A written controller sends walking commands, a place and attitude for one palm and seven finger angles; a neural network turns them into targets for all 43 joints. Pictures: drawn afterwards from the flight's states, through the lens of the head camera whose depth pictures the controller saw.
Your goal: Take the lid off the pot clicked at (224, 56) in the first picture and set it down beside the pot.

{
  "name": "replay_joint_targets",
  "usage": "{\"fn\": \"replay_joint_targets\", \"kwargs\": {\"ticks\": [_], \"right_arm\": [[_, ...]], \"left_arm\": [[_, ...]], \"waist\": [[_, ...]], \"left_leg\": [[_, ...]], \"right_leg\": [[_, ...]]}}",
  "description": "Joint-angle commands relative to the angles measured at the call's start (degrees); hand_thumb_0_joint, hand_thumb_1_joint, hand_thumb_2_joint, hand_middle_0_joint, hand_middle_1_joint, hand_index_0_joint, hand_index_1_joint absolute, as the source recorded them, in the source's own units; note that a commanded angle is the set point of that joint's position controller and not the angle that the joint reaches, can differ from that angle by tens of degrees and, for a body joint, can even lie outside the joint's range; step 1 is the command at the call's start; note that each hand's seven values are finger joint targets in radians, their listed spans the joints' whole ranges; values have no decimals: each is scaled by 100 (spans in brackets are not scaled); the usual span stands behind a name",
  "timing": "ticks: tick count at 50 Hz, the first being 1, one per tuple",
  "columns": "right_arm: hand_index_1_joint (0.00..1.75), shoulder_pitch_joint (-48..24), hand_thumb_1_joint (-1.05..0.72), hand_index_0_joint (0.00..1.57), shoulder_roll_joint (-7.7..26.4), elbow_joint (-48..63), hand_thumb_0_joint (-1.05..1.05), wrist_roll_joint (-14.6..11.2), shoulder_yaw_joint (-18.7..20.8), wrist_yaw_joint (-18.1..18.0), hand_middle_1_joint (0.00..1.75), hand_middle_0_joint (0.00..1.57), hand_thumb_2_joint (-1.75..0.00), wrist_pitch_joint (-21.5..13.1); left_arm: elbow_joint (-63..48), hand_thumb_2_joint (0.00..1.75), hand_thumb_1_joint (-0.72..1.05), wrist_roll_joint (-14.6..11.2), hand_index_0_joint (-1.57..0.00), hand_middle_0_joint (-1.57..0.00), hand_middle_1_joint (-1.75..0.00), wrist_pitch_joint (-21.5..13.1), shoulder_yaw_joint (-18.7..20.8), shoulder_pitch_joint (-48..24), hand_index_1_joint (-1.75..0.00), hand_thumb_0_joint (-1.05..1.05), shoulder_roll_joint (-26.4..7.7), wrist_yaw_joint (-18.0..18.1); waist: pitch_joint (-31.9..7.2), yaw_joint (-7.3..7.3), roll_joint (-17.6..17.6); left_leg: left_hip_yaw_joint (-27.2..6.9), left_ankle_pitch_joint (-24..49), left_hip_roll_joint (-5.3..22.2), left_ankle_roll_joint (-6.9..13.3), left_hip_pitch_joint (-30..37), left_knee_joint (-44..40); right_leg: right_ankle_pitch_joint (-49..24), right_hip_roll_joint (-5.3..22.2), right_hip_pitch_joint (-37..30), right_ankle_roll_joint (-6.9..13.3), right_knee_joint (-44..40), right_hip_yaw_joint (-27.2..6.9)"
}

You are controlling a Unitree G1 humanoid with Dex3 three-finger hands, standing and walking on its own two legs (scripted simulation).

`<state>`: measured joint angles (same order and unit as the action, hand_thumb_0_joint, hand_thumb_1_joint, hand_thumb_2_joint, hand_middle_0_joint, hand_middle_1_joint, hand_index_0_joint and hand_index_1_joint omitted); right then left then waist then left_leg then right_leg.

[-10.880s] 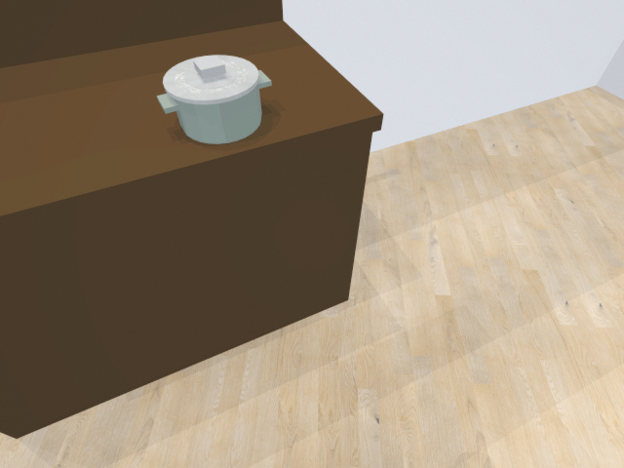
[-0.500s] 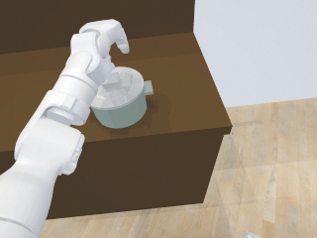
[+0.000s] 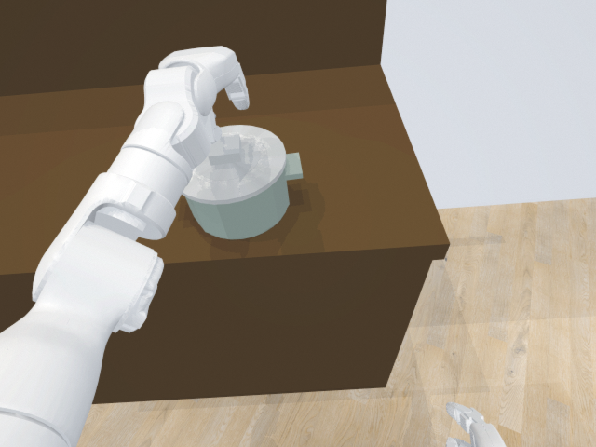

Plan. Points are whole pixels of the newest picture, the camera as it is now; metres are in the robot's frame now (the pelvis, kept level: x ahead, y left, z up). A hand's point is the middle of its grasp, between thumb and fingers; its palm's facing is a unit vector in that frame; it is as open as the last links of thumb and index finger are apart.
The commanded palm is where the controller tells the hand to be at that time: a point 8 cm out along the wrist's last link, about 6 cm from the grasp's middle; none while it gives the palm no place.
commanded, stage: move the open hand above the knob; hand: left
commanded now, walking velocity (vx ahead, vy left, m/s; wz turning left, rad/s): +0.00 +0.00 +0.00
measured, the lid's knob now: (225, 149) +0.50 +0.12 +0.15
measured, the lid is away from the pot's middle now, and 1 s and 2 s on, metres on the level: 0.00 0.00 0.00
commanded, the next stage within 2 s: lower the open fingers around the knob in 0.78 s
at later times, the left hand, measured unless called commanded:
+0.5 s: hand (219, 113) +0.47 +0.11 +0.22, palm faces -0.19 -0.05 -0.98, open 9.7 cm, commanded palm +0.44 +0.12 +0.29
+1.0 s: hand (212, 121) +0.46 +0.12 +0.22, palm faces -0.22 -0.05 -0.97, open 9.7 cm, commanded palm +0.43 +0.12 +0.28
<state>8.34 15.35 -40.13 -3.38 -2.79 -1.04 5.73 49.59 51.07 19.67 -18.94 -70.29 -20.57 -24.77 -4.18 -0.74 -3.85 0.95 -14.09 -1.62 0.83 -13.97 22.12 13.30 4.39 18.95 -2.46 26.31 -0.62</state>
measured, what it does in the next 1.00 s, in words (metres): stands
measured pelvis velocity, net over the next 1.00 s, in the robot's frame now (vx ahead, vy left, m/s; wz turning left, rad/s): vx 0.00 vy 0.00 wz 0.01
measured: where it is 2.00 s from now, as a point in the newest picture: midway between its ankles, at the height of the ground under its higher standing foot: outside the picture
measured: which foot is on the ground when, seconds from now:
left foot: down 0.00-1.00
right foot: down 0.00-1.00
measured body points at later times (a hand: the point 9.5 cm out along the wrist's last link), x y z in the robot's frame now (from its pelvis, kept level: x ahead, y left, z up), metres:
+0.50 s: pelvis +0.00 +0.00 +0.00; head +0.02 -0.04 +0.45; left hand +0.48 +0.11 +0.28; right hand +0.12 -0.24 -0.14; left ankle -0.04 +0.12 -0.74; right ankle -0.01 -0.15 -0.74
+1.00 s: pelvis +0.00 +0.00 +0.00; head +0.01 -0.04 +0.45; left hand +0.46 +0.12 +0.28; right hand +0.15 -0.23 -0.13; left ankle -0.04 +0.12 -0.74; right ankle -0.01 -0.15 -0.74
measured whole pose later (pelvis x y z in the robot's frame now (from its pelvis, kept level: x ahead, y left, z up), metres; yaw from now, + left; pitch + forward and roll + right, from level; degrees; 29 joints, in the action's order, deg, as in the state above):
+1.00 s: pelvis +0.00 +0.00 +0.00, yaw +0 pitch +5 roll +1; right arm 8.0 15.1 -40.0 -3.4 -3.3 -1.2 6.3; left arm 47.9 50.0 21.1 -20.0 -69.0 -20.1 -25.6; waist -4.2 -0.4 -4.0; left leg 0.6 -14.0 -1.7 0.7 -13.4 22.4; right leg 13.4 4.4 18.3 -2.3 26.8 -0.4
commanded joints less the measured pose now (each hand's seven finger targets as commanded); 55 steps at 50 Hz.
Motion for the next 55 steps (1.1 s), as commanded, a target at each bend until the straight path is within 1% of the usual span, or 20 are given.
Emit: {"fn": "replay_joint_targets", "kwargs": {"ticks": [1, 3, 6, 10, 13, 16, 18, 22, 25, 27, 29, 32, 34, 36, 42, 44, 46, 49, 50, 55], "right_arm": [[30, -229, -90, 20, 594, 649, 0, 6, 229, -40, 30, 20, -90, -200], [30, -170, -90, 20, 608, 625, 0, 35, 199, -44, 30, 20, -90, -202], [30, -220, -90, 20, 624, 636, 0, 15, 210, -46, 30, 20, -90, -171], [30, -186, -90, 20, 595, 633, 0, 20, 203, -33, 30, 20, -90, -207], [30, -190, -90, 20, 587, 634, 0, 28, 231, 3, 30, 20, -90, -217], [30, -234, -90, 20, 678, 625, 0, 23, 229, -22, 30, 20, -90, -182], [30, -243, -90, 20, 580, 639, 0, 7, 223, -19, 30, 20, -90, -235], [30, -241, -90, 20, 602, 646, 0, 38, 220, -13, 30, 20, -90, -260], [30, -295, -90, 20, 637, 625, 0, 10, 203, -26, 30, 20, -90, -193], [30, -363, -90, 20, 600, 735, 0, 11, 216, -9, 30, 20, -90, -217], [30, -434, -90, 20, 580, 770, 0, -2, 231, 15, 30, 20, -90, -225], [30, -405, -90, 20, 627, 756, 0, -11, 222, -2, 30, 20, -90, -188], [30, -465, -90, 20, 581, 757, 0, -32, 207, -11, 30, 20, -90, -201], [30, -476, -90, 20, 621, 761, 0, -28, 229, -15, 30, 20, -90, -194], [30, -386, -90, 20, 570, 653, 0, 17, 164, -75, 30, 20, -90, -233], [30, -422, -90, 20, 544, 665, 0, 0, 155, -63, 30, 20, -90, -218], [30, -393, -90, 20, 650, 640, 0, 9, 186, -57, 30, 20, -90, -130], [30, -462, -90, 20, 564, 724, 0, 0, 161, -50, 30, 20, -90, -146], [30, -450, -90, 20, 555, 745, 0, 17, 176, -48, 30, 20, -90, -178], [30, -329, -90, 20, 612, 626, 0, 26, 150, -105, 30, 20, -90, -135]], "left_arm": [[-1195, 171, -36, 117, -90, -90, -8, -87, 266, -3324, -8, 0, -917, 201], [-1032, 171, -36, 174, -90, -90, -8, -79, 698, -3270, -8, 0, -1389, 231], [-1005, 171, -36, 135, -90, -90, -8, -99, 446, -3147, -8, 0, -1104, 231], [-1101, 171, -36, 200, -90, -90, -8, -107, 566, -3248, -8, 0, -1236, 249], [-1094, 171, -36, 174, -90, -90, -8, -72, 452, -3078, -8, 0, -1033, 250], [-1076, 171, -36, 119, -90, -90, -8, -60, 691, -3015, -8, 0, -1346, 274], [-1288, 171, -36, 176, -90, -90, -8, -97, 407, -3287, -8, 0, -1047, 273], [-1327, 171, -36, 168, -90, -90, -8, -93, 804, -3155, -8, 0, -1486, 326], [-866, 171, -36, 246, -90, -90, -8, 29, 782, -2772, -8, 0, -1473, 305], [-1476, 171, -36, 196, -90, -90, -8, -30, 731, -2960, -8, 0, -1434, 277], [-1500, 171, -36, 182, -90, -90, -8, 15, 513, -2802, -8, 0, -1172, 202], [-1618, 171, -36, 141, -90, -90, -8, 50, 682, -2879, -8, 0, -1423, 142], [-1642, 171, -36, 146, -90, -90, -8, 54, 339, -2959, -8, 0, -1065, 93], [-1793, 171, -36, 38, -90, -90, -8, 36, 301, -2906, -8, 0, -1007, 94], [-1399, 171, -36, 134, -90, -90, -8, 10, 630, -3094, -8, 0, -1356, 208], [-1253, 171, -36, 171, -90, -90, -8, 29, 403, -3012, -8, 0, -1080, 209], [-987, 171, -36, -10, -90, -90, -8, 116, 418, -2736, -8, 0, -1019, 135], [-1317, 171, -36, 16, -90, -90, -8, 89, 251, -3081, -8, 0, -838, 78], [-1400, 171, -36, 15, -90, -90, -8, 86, 305, -3029, -8, 0, -885, 77], [-835, 171, -36, 73, -90, -90, -8, 118, 506, -2958, -8, 0, -1153, 81]], "waist": [[-2256, -180, 647], [-2308, -87, 783], [-2215, -109, 699], [-2329, -85, 714], [-2280, -78, 749], [-2232, -32, 826], [-2298, -83, 764], [-2481, 19, 747], [-2106, 43, 1025], [-2473, 52, 843], [-2355, 8, 792], [-2245, -11, 838], [-2110, -82, 787], [-2103, -85, 596], [-2180, -33, 775], [-2077, -43, 754], [-1897, -67, 779], [-2089, -84, 697], [-2314, -62, 712], [-1938, -82, 1017]], "left_leg": [[1, 2645, -201, 206, 1002, 96], [6, 2490, -209, 203, 860, 44], [43, 2476, -203, 203, 818, 36], [23, 2584, -196, 203, 863, 29], [2, 2733, -176, 205, 937, 64], [36, 2341, -204, 213, 761, -21], [20, 2515, -187, 222, 915, 5], [29, 2482, -200, 216, 862, 10], [100, 2188, -207, 228, 548, -42], [64, 2490, -212, 239, 778, 20], [64, 2617, -207, 245, 843, 84], [66, 2421, -224, 243, 790, 44], [46, 2333, -236, 236, 837, 57], [10, 2401, -231, 218, 973, 79], [-11, 2116, -244, 187, 821, 12], [3, 2209, -225, 183, 795, 11], [19, 2020, -237, 172, 686, -21], [-1, 2140, -243, 186, 828, -9], [-27, 2308, -233, 198, 939, 36], [42, 1736, -258, 218, 596, -63]], "right_leg": [[-2176, -449, -909, 436, -38, 301], [-2162, -437, -1091, 426, -15, 285], [-2166, -430, -1042, 437, -38, 301], [-2200, -431, -1102, 427, -10, 284], [-2196, -450, -1041, 424, -16, 306], [-2082, -445, -1144, 437, -44, 301], [-2102, -443, -1075, 425, -31, 303], [-2168, -421, -1287, 419, 10, 265], [-2116, -416, -1262, 408, -1, 282], [-2279, -395, -1398, 407, 41, 254], [-2294, -416, -1254, 407, 36, 272], [-2219, -418, -1235, 411, -3, 286], [-2093, -435, -1060, 414, -21, 308], [-2023, -448, -956, 448, -38, 331], [-1914, -434, -1096, 451, -9, 320], [-1938, -428, -1038, 453, -5, 325], [-1919, -431, -986, 465, -41, 351], [-1959, -426, -1012, 455, -1, 320], [-2044, -428, -1091, 443, 29, 310], [-1816, -442, -1041, 431, -32, 328]]}}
